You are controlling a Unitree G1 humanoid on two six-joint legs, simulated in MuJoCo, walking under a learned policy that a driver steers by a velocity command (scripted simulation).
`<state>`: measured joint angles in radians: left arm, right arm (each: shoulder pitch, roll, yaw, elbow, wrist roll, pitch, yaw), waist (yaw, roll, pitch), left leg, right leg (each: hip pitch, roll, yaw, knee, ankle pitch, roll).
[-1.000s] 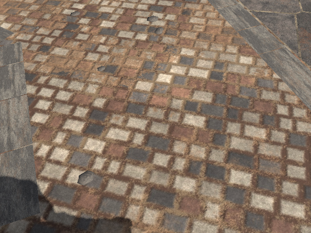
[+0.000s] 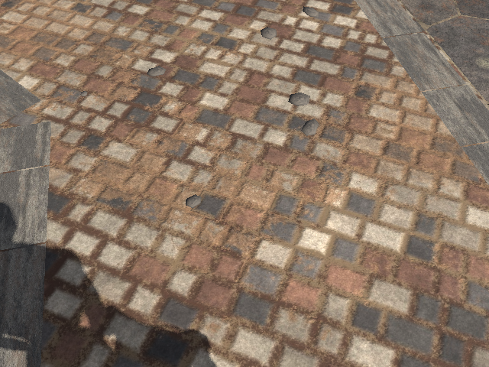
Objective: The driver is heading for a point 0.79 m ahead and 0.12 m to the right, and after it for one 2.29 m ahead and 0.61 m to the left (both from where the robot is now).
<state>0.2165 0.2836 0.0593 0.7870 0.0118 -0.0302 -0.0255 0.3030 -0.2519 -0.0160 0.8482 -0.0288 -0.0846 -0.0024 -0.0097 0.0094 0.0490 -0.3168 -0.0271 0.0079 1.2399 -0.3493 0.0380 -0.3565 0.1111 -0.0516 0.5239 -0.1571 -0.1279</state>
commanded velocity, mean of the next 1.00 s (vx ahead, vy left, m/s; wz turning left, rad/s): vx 0.24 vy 0.00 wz -0.43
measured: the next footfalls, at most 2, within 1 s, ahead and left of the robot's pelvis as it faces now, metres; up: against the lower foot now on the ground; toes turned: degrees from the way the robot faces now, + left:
left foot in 0.38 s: +0.33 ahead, +0.09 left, +0.00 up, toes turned -17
right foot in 0.82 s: +0.23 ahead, -0.12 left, +0.00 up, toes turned -26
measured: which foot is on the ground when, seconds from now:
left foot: up 0.00-0.36, down 0.38-0.82, up 0.84-1.00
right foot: down 0.00-0.38, up 0.40-0.80, down 0.82-1.00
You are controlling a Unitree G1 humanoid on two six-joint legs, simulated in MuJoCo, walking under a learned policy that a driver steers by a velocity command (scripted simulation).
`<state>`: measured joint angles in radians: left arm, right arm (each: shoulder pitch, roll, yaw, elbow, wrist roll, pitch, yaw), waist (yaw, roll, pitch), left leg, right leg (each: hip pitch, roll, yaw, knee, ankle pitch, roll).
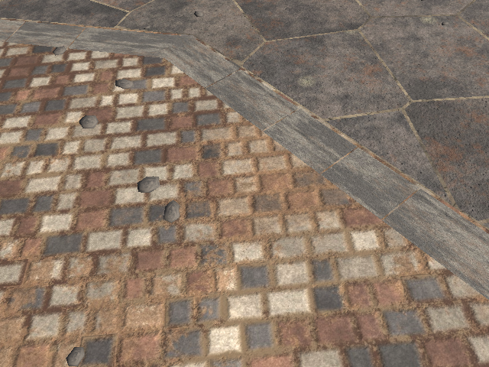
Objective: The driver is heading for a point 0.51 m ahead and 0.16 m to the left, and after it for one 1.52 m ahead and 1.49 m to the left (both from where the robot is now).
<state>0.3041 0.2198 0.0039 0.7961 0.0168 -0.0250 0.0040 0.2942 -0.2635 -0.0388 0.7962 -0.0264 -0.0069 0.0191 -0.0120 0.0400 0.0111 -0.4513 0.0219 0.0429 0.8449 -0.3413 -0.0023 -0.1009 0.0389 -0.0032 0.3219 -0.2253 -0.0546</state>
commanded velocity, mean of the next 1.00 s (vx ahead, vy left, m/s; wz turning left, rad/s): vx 0.18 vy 0.00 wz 0.45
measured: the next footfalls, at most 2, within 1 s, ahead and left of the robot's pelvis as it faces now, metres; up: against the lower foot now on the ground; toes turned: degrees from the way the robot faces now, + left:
left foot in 0.20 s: +0.11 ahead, +0.10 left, +0.00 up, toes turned +6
right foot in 0.64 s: +0.14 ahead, -0.09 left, +0.00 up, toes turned +24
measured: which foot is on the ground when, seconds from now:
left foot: up 0.00-0.18, down 0.20-0.64, up 0.66-1.00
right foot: down 0.00-0.20, up 0.22-0.62, down 0.64-1.00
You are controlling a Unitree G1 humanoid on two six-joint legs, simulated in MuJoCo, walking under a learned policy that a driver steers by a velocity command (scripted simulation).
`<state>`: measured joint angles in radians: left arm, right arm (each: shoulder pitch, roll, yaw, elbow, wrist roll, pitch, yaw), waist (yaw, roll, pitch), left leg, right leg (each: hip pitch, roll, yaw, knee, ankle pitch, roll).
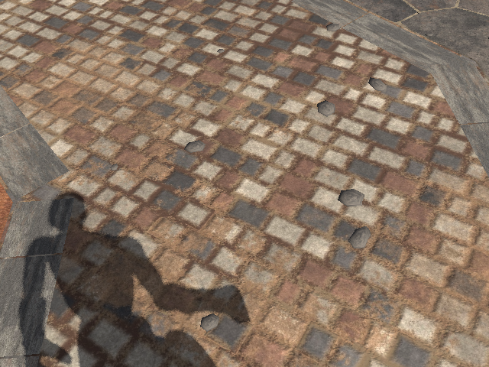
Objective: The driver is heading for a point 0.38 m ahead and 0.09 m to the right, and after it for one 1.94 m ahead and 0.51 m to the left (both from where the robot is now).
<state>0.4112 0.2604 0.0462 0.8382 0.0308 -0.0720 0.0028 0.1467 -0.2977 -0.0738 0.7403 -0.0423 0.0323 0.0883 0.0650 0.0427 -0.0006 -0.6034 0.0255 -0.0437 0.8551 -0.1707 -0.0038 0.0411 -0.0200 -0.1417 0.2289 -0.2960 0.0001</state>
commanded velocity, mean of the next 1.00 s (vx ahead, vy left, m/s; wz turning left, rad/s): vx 0.48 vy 0.00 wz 0.14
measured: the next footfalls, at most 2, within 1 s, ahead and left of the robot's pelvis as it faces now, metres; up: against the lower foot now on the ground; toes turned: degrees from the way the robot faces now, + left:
left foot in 0.12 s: +0.19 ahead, +0.13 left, +0.00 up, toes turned +5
right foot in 0.62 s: +0.50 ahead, -0.06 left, +0.00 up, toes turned -7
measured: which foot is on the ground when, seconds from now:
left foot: up 0.00-0.10, down 0.12-0.62, up 0.64-1.00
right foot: down 0.00-0.14, up 0.16-0.60, down 0.62-1.00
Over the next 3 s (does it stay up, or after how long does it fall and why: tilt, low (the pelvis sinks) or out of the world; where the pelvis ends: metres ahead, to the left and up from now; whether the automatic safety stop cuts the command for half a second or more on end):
stays up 1.52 0.45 0.00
